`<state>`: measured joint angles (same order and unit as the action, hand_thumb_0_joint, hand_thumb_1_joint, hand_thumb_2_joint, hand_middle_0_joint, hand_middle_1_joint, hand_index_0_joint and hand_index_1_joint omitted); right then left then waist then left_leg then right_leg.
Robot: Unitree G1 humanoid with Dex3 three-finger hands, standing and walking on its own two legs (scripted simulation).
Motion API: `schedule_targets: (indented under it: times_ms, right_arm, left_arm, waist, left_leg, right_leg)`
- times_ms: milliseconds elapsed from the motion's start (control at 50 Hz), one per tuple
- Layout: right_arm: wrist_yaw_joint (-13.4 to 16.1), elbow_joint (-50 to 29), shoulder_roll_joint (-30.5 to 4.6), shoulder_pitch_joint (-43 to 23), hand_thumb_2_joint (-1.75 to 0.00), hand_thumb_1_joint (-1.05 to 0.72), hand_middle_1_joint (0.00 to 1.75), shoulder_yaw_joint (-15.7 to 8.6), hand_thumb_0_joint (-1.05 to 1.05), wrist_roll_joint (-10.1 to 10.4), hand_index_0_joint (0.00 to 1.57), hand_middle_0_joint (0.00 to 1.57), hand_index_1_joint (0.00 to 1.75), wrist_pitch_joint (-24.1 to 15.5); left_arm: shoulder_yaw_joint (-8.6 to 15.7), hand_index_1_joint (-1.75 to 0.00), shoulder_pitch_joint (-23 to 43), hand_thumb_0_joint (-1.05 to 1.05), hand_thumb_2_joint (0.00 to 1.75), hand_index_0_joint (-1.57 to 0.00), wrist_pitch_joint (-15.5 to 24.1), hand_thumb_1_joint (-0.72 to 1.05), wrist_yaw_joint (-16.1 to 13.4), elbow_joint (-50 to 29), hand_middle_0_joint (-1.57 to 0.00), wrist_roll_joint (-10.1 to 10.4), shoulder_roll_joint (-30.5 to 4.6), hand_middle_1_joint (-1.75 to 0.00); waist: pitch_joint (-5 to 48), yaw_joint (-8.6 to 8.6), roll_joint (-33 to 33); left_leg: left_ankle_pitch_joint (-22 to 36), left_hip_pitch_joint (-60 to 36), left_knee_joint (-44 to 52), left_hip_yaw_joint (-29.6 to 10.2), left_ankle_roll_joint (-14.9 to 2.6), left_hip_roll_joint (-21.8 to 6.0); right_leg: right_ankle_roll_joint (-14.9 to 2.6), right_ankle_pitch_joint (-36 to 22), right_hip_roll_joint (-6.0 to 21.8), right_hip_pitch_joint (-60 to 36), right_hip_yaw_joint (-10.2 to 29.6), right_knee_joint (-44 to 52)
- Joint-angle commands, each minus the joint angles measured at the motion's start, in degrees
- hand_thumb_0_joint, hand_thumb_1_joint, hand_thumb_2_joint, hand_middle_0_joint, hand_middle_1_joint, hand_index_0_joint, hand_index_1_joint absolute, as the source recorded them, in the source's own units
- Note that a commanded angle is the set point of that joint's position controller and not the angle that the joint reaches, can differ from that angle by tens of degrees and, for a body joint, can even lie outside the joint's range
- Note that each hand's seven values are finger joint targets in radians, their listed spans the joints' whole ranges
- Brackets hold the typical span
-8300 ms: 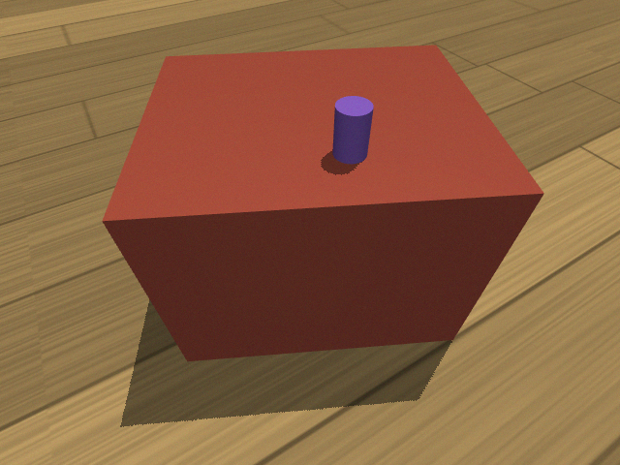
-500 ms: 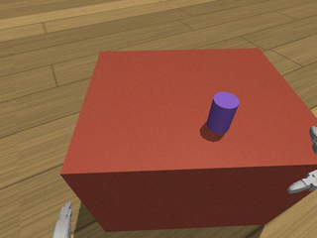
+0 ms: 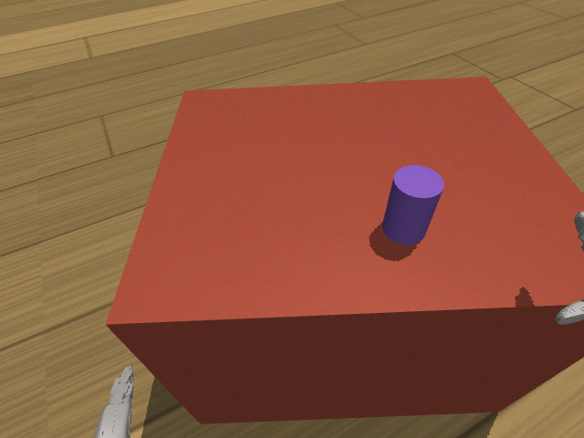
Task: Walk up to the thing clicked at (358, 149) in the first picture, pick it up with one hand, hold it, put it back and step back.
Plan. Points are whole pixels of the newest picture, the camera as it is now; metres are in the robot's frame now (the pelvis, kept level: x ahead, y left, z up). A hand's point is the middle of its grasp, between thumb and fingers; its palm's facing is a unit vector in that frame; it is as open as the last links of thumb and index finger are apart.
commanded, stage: go down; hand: right
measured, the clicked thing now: (410, 206) +0.51 -0.20 -0.01
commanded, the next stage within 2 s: approach in 2.00 s
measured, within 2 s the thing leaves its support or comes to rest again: neither
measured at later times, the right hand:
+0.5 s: hand out of the picture +0.36 -0.36 +0.12, palm faces +0.18 +0.98 +0.01, open 17.5 cm
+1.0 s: hand out of the picture +0.39 -0.38 +0.11, palm faces +0.18 +0.98 +0.01, open 17.6 cm
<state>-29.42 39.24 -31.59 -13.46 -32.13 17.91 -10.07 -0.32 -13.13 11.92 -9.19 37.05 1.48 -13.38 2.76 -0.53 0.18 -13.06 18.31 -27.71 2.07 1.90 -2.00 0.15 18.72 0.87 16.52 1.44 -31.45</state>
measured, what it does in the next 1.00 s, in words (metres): stands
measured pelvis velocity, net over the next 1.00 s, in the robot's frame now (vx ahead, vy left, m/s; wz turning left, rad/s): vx -0.01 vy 0.00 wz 0.01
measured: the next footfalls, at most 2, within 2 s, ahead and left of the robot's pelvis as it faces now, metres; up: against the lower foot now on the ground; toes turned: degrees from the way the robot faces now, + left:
none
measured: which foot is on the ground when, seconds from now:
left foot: down 0.00-1.00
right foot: down 0.00-1.00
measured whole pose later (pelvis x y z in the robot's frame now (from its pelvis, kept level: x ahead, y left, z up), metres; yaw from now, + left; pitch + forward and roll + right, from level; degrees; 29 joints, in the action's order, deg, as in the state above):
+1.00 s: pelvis -0.01 +0.00 -0.03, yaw +1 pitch +13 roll +3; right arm -34.4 65.8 -50.7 -37.6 -37.1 11.7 -10.0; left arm -4.5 -15.5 13.3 -8.8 29.3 0.2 -15.3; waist 5.7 -6.1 0.7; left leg -16.4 35.6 -39.1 2.2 1.9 -1.0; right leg 0.1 23.8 1.9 35.0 2.1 -45.7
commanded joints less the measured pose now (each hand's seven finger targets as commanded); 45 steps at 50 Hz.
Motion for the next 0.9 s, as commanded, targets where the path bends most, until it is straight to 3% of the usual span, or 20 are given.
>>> schedule_targets:
  times_ms: [0,40,80,160,200,220,240,260,280,320,380,500,580,640,680,720,780,820,840,880]
  right_arm:
    - [-0.73,-8.23,-22.78,-22.93,-0.04,0.49,0.05,-4.84,0.00,1.39,0.05,0.05,0.05,-3.22]
    - [-1.54,-5.93,-23.25,-25.39,-0.05,0.53,0.05,-3.89,0.00,0.92,0.05,0.05,0.05,-3.08]
    - [-2.25,-2.73,-24.95,-26.27,-0.05,0.52,0.05,-4.17,0.00,0.34,0.05,0.05,0.05,-3.00]
    - [-3.70,1.72,-29.06,-29.07,-0.04,0.53,0.05,-5.62,0.00,0.46,0.05,0.05,0.05,-3.46]
    - [-3.92,2.81,-31.39,-30.15,-0.04,0.50,0.05,-6.58,0.00,0.05,0.05,0.05,0.05,-3.58]
    - [-3.99,6.96,-32.28,-28.39,-0.04,0.52,0.05,-6.77,0.00,-0.35,0.05,0.05,0.05,-3.06]
    - [-4.22,8.31,-32.23,-29.21,-0.04,0.53,0.05,-7.35,0.00,-0.20,0.05,0.05,0.05,-3.15]
    - [-4.09,7.53,-33.22,-29.88,-0.04,0.52,0.05,-7.59,0.00,-0.60,0.05,0.05,0.05,-3.42]
    - [-4.36,7.95,-33.95,-31.77,-0.04,0.54,0.05,-7.22,0.00,-0.74,0.05,0.05,0.05,-3.66]
    - [-4.25,7.41,-36.85,-33.49,-0.04,0.56,0.05,-8.18,0.00,-1.27,0.05,0.05,0.05,-4.22]
    - [-4.38,9.82,-37.43,-34.44,-0.05,0.55,0.05,-7.86,0.00,-1.84,0.05,0.05,0.05,-4.28]
    - [-5.00,11.71,-37.83,-37.70,-0.05,0.56,0.05,-6.58,0.00,-2.24,0.05,0.05,0.05,-4.31]
    - [-5.02,11.85,-39.71,-39.06,-0.05,0.54,0.05,-7.05,0.00,-2.88,0.05,0.05,0.05,-4.26]
    - [-4.87,12.21,-40.49,-40.36,-0.05,0.54,0.05,-7.28,0.00,-3.06,0.05,0.05,0.05,-3.93]
    - [-4.80,12.61,-41.42,-40.76,-0.05,0.55,0.05,-7.60,0.00,-3.59,0.05,0.05,0.05,-3.85]
    - [-4.90,14.06,-40.41,-40.18,-0.05,0.56,0.05,-6.92,0.00,-3.59,0.05,0.05,0.05,-3.48]
    - [-4.84,13.53,-40.50,-41.26,-0.05,0.57,0.05,-6.97,0.00,-3.92,0.05,0.04,0.05,-3.30]
    - [-4.81,12.78,-42.15,-41.66,-0.05,0.58,0.05,-7.77,0.00,-3.77,0.05,0.05,0.05,-3.45]
    - [-4.77,12.75,-43.40,-42.69,-0.05,0.57,0.05,-8.28,0.00,-4.34,0.05,0.04,0.05,-3.48]
    - [-4.76,13.85,-42.83,-42.00,-0.05,0.55,0.05,-8.16,0.00,-4.29,0.05,0.05,0.05,-3.37]
  left_arm:
    - [2.98,-0.06,1.79,0.00,0.04,-0.05,2.87,-0.55,-1.05,-6.93,-0.06,-0.06,-8.58,-0.05]
    - [3.57,-0.06,2.43,0.00,0.05,-0.05,3.41,-0.55,-1.29,-5.71,-0.05,-0.31,-9.29,-0.05]
    - [1.96,-0.06,3.85,0.00,0.05,-0.05,3.60,-0.56,-1.28,-7.25,-0.06,-0.36,-8.75,-0.05]
    - [1.81,-0.06,2.39,0.00,0.05,-0.05,3.70,-0.55,-1.41,-8.54,-0.05,-0.50,-10.18,-0.05]
    - [1.32,-0.06,2.88,0.00,0.05,-0.05,3.72,-0.55,-1.44,-9.67,-0.05,-0.52,-10.11,-0.05]
    - [1.22,-0.06,0.17,0.00,0.05,-0.05,3.17,-0.55,-1.32,-6.28,-0.06,-0.57,-9.70,-0.05]
    - [-0.09,-0.06,2.45,0.00,0.05,-0.05,3.56,-0.55,-1.21,-9.89,-0.05,-0.59,-9.03,-0.05]
    - [0.77,-0.06,4.85,0.00,0.05,-0.05,3.81,-0.56,-1.24,-10.70,-0.06,-0.62,-9.94,-0.05]
    - [-0.56,-0.05,2.79,0.00,0.05,-0.05,3.71,-0.56,-1.23,-9.42,-0.05,-0.63,-8.71,-0.05]
    - [0.79,-0.05,3.75,0.00,0.05,-0.05,3.95,-0.55,-1.44,-13.13,-0.05,-0.60,-10.69,-0.05]
    - [-0.03,-0.06,2.57,0.00,0.06,-0.05,4.03,-0.56,-1.34,-12.84,-0.05,-0.58,-10.09,-0.05]
    - [-0.06,-0.06,0.16,0.00,0.07,-0.05,4.38,-0.57,-1.31,-11.27,-0.05,-1.04,-10.13,-0.05]
    - [0.33,-0.06,1.29,0.00,0.07,-0.05,4.25,-0.57,-0.96,-11.58,-0.05,-1.16,-11.02,-0.05]
    - [1.64,-0.06,1.44,0.00,0.07,-0.05,4.62,-0.57,-1.17,-14.58,-0.05,-1.04,-12.70,-0.05]
    - [-0.51,-0.06,-0.13,0.00,0.07,-0.05,4.35,-0.57,-0.90,-14.03,-0.05,-1.09,-10.41,-0.05]
    - [1.23,-0.06,-0.28,0.00,0.07,-0.04,4.35,-0.57,-1.06,-13.78,-0.05,-1.06,-11.63,-0.05]
    - [-0.38,-0.06,-0.87,0.00,0.07,-0.04,4.49,-0.57,-0.59,-14.57,-0.05,-1.15,-9.92,-0.05]
    - [0.77,-0.06,0.74,0.00,0.07,-0.04,4.46,-0.57,-0.72,-16.02,-0.05,-1.16,-11.80,-0.05]
    - [-0.07,-0.06,-1.70,0.00,0.07,-0.04,4.30,-0.57,-0.64,-14.47,-0.05,-1.41,-10.75,-0.05]
    - [1.19,-0.06,-0.38,0.00,0.07,-0.04,4.35,-0.57,-0.74,-16.60,-0.05,-1.20,-12.13,-0.05]
  waist:
    - [10.96,-1.93,-7.30]
    - [12.83,-2.58,-7.73]
    - [13.53,-2.04,-6.91]
    - [16.58,-2.15,-6.96]
    - [18.26,-1.42,-7.57]
    - [15.66,-1.45,-7.57]
    - [14.93,-1.75,-5.08]
    - [16.63,-0.94,-5.10]
    - [16.07,-1.48,-5.64]
    - [18.98,-2.13,-5.90]
    - [18.26,-2.30,-6.95]
    - [20.68,-4.01,-11.02]
    - [20.34,-3.39,-11.47]
    - [22.26,-4.41,-8.85]
    - [21.60,-3.67,-11.12]
    - [20.62,-4.09,-10.61]
    - [22.10,-4.22,-11.53]
    - [23.05,-3.88,-10.54]
    - [23.68,-4.11,-12.59]
    - [23.40,-4.10,-10.48]
  left_leg:
    - [12.96,-4.50,0.49,0.55,-2.43,2.18]
    - [13.81,-2.96,-0.55,0.33,-2.43,2.11]
    - [13.84,-3.12,-1.13,0.21,-2.43,1.75]
    - [13.93,-2.44,-2.16,0.37,-2.42,1.95]
    - [13.37,-2.80,-2.60,0.20,-2.52,1.85]
    - [11.82,-2.33,-2.34,0.08,-2.51,1.85]
    - [11.93,-2.73,-2.34,-0.13,-2.33,1.60]
    - [11.08,-4.19,-2.47,-0.56,-2.21,1.22]
    - [11.32,-3.37,-2.86,-0.87,-2.17,1.15]
    - [11.00,-3.44,-3.23,-1.01,-2.17,1.28]
    - [9.49,-2.16,-3.63,-0.93,-2.24,1.48]
    - [12.01,4.51,-6.09,0.07,-2.95,2.57]
    - [10.25,4.78,-6.75,-0.07,-3.00,2.45]
    - [10.70,3.62,-6.98,-0.04,-2.81,2.34]
    - [10.66,4.21,-7.48,0.03,-3.03,2.44]
    - [9.22,6.43,-7.68,0.27,-3.09,2.66]
    - [10.11,6.63,-8.19,0.04,-3.13,2.60]
    - [10.68,5.87,-8.76,0.35,-3.11,2.80]
    - [11.80,6.02,-9.16,-0.07,-3.25,2.59]
    - [11.44,5.46,-9.39,0.12,-3.10,2.62]
  right_leg:
    - [-0.13,-19.57,0.02,-1.89,0.47,3.38]
    - [-0.10,-21.29,0.10,-2.35,0.57,2.12]
    - [-0.30,-20.22,-0.18,-1.21,0.50,1.44]
    - [-0.03,-21.42,0.07,-0.74,0.86,-0.05]
    - [-0.05,-20.60,-0.10,-0.06,0.74,-0.43]
    - [-0.32,-18.04,-0.33,2.55,0.60,-0.28]
    - [-0.59,-16.56,-0.55,4.75,0.50,-0.59]
    - [-0.90,-14.32,-0.85,5.81,0.32,-0.47]
    - [-0.91,-14.37,-0.89,6.27,0.06,-1.01]
    - [-0.98,-13.69,-0.87,5.68,0.06,-1.39]
    - [-0.93,-12.12,-0.88,6.33,0.15,-1.78]
    - [0.46,-22.69,0.41,2.23,1.14,-5.21]
    - [0.26,-18.58,0.20,4.71,0.87,-5.71]
    - [-0.15,-16.66,0.00,5.77,0.89,-6.05]
    - [0.27,-18.37,0.02,6.01,0.92,-6.47]
    - [0.28,-17.60,0.36,5.61,1.16,-6.62]
    - [0.46,-19.32,0.32,5.39,1.12,-7.65]
    - [0.48,-21.01,0.51,5.98,1.39,-7.93]
    - [0.72,-22.22,0.34,5.77,1.21,-8.63]
    - [0.37,-20.65,0.31,6.83,1.25,-8.61]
